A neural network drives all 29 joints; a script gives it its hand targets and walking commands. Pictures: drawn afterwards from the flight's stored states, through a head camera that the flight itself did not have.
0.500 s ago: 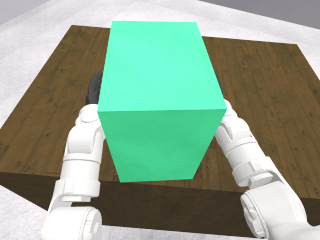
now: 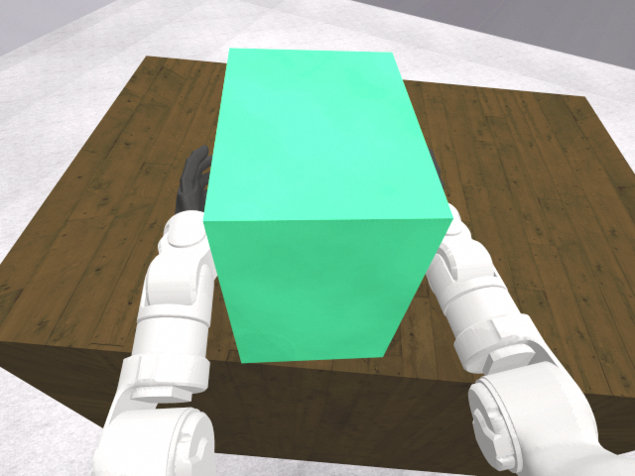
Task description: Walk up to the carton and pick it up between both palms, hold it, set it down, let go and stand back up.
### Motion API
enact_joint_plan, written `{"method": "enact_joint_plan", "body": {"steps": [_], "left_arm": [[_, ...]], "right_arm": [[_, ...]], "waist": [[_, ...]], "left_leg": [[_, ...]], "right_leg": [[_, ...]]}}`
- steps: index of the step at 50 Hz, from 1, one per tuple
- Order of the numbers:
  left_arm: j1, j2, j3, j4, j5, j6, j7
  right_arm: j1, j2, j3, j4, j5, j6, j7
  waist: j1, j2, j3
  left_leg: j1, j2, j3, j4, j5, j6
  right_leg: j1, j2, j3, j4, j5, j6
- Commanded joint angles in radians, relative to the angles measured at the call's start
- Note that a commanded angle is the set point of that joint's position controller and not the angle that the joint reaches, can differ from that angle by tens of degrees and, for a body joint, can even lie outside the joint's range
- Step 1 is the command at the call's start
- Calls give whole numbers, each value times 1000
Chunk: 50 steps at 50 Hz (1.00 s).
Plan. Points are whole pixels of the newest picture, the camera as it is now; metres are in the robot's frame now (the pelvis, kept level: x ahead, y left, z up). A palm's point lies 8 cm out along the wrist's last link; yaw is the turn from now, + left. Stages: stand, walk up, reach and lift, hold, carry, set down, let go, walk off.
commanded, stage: reach and lift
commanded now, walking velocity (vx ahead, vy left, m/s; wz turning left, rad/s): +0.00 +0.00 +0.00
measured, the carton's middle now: (312, 216) +0.42 +0.04 +0.10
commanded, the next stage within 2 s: none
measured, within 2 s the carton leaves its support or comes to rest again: leaves its support in 0.36 s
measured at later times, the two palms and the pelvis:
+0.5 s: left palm (189, 218) +0.38 +0.18 +0.13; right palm (432, 204) +0.42 -0.10 +0.14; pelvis +0.01 -0.01 +0.00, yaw +1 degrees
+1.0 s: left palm (180, 221) +0.37 +0.19 +0.13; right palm (430, 210) +0.41 -0.09 +0.14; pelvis +0.00 -0.01 +0.01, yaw +2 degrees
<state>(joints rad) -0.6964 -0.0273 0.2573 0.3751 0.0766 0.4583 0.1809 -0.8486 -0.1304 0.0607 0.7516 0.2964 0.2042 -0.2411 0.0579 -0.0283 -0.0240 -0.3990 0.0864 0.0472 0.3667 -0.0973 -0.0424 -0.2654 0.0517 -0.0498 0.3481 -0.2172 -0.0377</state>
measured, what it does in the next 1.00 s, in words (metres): stands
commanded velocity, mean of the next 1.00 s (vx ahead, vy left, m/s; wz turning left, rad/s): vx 0.00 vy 0.00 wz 0.00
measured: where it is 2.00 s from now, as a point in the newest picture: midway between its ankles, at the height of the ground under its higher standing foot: outside the picture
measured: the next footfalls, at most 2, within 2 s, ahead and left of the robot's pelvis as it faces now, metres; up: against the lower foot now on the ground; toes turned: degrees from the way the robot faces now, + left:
none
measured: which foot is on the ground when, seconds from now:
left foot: down 0.00-1.00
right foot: down 0.00-1.00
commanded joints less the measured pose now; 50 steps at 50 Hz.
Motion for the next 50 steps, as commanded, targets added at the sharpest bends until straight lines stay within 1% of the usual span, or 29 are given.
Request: {"method": "enact_joint_plan", "body": {"steps": [1,2,5,6,7,9,10,11,12,14,17,19,20,23,25,27,29,31,34,35,36,38,40,41,44,46,47,48,50], "left_arm": [[-528,-120,-131,-186,5,-94,-31],[-533,-130,-127,-207,13,-102,-30],[-559,-183,-139,-181,36,-123,-48],[-550,-204,-135,-172,50,-129,-57],[-552,-218,-140,-167,67,-133,-67],[-577,-330,-142,-113,117,-146,-116],[-571,-425,-157,-91,148,-152,-151],[-554,-547,-184,-79,191,-152,-192],[-539,-594,-203,-64,213,-154,-223],[-491,-605,-188,-32,248,-155,-251],[-510,-580,-170,-8,258,-176,-254],[-523,-578,-172,-10,262,-200,-248],[-520,-561,-151,16,273,-206,-246],[-563,-575,-161,-23,272,-254,-234],[-594,-553,-151,5,277,-282,-236],[-577,-551,-145,40,295,-272,-242],[-618,-574,-159,25,286,-280,-241],[-612,-577,-155,46,286,-299,-241],[-676,-559,-140,41,295,-318,-244],[-687,-563,-150,58,290,-306,-245],[-673,-560,-145,79,296,-289,-247],[-700,-598,-178,50,274,-287,-239],[-674,-583,-176,78,269,-288,-238],[-710,-588,-186,57,263,-295,-236],[-736,-604,-217,67,247,-299,-224],[-748,-608,-227,55,237,-291,-217],[-741,-590,-213,59,239,-283,-215],[-753,-609,-232,60,230,-276,-214],[-766,-613,-252,47,215,-273,-208]], "right_arm": [[-565,80,19,-217,-31,-75,4],[-557,87,17,-216,-34,-82,6],[-563,137,-3,-195,-76,-103,41],[-561,162,-4,-195,-99,-113,54],[-567,174,-20,-195,-126,-128,65],[-590,312,-29,-151,-203,-156,107],[-596,422,-22,-143,-253,-179,139],[-585,550,-7,-112,-301,-199,177],[-570,601,-7,-77,-335,-217,206],[-551,623,-24,-42,-383,-255,237],[-567,610,-84,41,-425,-316,252],[-566,611,-110,72,-449,-357,257],[-574,609,-117,87,-455,-367,260],[-586,610,-138,89,-487,-433,266],[-606,609,-149,112,-507,-459,263],[-589,618,-155,153,-509,-450,254],[-636,610,-168,130,-528,-476,254],[-672,614,-144,99,-534,-511,255],[-683,616,-163,140,-540,-513,250],[-686,617,-166,170,-538,-503,249],[-687,611,-167,183,-532,-492,250],[-737,601,-163,138,-519,-511,256],[-733,604,-144,132,-499,-508,253],[-750,598,-161,129,-502,-511,250],[-747,591,-166,144,-492,-497,252],[-759,578,-174,133,-483,-490,258],[-733,582,-171,156,-480,-472,259],[-773,565,-169,129,-475,-477,259],[-777,567,-154,127,-457,-476,257]], "waist": [[0,29,-595],[7,38,-612],[5,60,-622],[9,49,-622],[-1,51,-629],[-3,36,-575],[-2,27,-576],[-10,44,-574],[-20,46,-571],[-17,32,-551],[-14,28,-437],[-16,26,-422],[2,31,-393],[-1,24,-452],[-3,20,-433],[-8,34,-380],[-12,29,-432],[4,2,-486],[1,9,-473],[-6,18,-449],[0,27,-434],[2,37,-538],[8,27,-522],[-9,26,-523],[-14,55,-536],[-16,52,-555],[-11,42,-522],[-21,44,-546],[-23,62,-575]], "left_leg": [[529,-81,-12,82,370,8],[541,-82,-10,82,388,6],[576,-80,-7,79,400,-4],[592,-81,-4,81,417,-3],[599,-81,-3,78,417,-6],[584,-88,8,54,390,2],[595,-87,12,47,401,6],[617,-88,13,42,436,0],[616,-90,18,36,444,-6],[562,-95,29,16,415,3],[488,-91,46,-20,348,11],[492,-87,57,-28,347,14],[479,-87,62,-35,335,19],[501,-78,74,-37,385,13],[466,-83,86,-54,337,25],[444,-89,90,-72,276,32],[450,-85,92,-76,274,26],[458,-86,93,-65,309,36],[411,-89,101,-92,236,44],[419,-89,102,-93,228,42],[430,-88,98,-94,219,44],[475,-83,95,-79,264,30],[482,-87,89,-59,302,33],[479,-86,88,-63,289,29],[538,-79,81,-55,285,16],[567,-74,76,-50,288,13],[568,-74,78,-51,290,19],[572,-71,73,-46,302,13],[601,-71,66,-30,342,7]], "right_leg": [[28,3,4,-21,434,123],[30,4,1,-21,434,121],[0,6,-11,-36,388,109],[9,8,-16,-42,392,106],[10,6,-19,-43,402,106],[40,0,-32,-52,399,111],[69,-1,-39,-53,422,111],[106,-2,-48,-53,477,106],[137,-4,-50,-52,507,100],[211,-5,-53,-44,547,96],[242,-8,-67,-39,515,101],[235,-10,-73,-45,496,96],[245,-13,-71,-48,482,91],[259,-12,-81,-52,513,83],[303,-26,-70,-49,534,91],[336,-38,-59,-50,524,95],[320,-35,-73,-56,492,89],[339,-35,-73,-58,539,91],[362,-46,-62,-60,511,97],[354,-45,-63,-61,489,93],[339,-45,-63,-71,459,92],[287,-35,-78,-80,423,81],[304,-35,-72,-80,472,85],[296,-33,-75,-81,448,83],[226,-25,-84,-95,349,72],[168,-22,-88,-111,284,66],[167,-21,-85,-117,280,67],[161,-18,-87,-115,287,65],[165,-17,-87,-107,311,62]]}}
